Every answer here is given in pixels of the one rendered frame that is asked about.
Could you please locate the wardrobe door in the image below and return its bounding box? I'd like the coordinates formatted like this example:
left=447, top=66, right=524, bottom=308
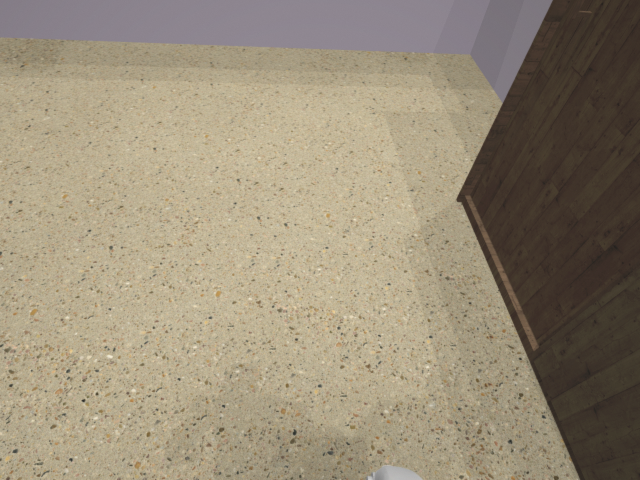
left=531, top=266, right=640, bottom=480
left=470, top=0, right=640, bottom=347

